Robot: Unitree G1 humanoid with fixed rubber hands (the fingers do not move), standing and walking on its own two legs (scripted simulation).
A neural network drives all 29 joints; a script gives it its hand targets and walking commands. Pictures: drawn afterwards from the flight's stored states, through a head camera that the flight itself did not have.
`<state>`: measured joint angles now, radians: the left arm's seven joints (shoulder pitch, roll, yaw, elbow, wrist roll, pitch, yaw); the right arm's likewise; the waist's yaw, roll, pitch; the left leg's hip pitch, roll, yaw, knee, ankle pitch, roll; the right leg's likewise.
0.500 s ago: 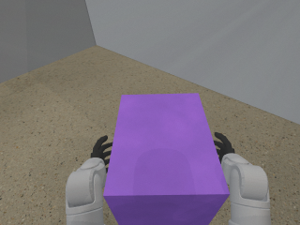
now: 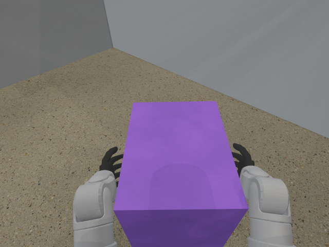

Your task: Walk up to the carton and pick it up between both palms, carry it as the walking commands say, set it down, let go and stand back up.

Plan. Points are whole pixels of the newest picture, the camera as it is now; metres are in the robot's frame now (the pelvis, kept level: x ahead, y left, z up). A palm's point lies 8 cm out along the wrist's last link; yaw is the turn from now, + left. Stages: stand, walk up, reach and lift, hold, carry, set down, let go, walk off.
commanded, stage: carry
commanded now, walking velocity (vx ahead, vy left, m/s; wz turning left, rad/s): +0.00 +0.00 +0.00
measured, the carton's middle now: (175, 176) +0.30 +0.00 +0.02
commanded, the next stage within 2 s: none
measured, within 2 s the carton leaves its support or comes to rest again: neither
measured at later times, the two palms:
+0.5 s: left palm (100, 172) +0.28 +0.19 +0.08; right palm (231, 167) +0.29 -0.13 +0.08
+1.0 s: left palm (94, 167) +0.29 +0.20 +0.08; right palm (223, 169) +0.29 -0.11 +0.07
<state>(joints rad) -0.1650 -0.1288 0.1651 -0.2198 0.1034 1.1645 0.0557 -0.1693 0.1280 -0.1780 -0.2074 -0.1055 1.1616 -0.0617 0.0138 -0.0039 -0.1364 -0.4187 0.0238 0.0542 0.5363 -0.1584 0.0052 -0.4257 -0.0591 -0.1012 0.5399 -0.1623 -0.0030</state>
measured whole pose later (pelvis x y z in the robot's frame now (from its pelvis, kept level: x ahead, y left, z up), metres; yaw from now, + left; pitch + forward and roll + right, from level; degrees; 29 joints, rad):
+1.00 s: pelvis +0.03 +0.05 +0.00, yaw +0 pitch +4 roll +0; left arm -0.11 -0.13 0.13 -0.37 0.07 1.17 0.06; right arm -0.10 0.13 -0.15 -0.39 -0.09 1.19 -0.07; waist 0.01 0.04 -0.09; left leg -0.48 -0.03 0.11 0.70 -0.31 0.04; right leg -0.39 -0.10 -0.15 0.64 -0.31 0.00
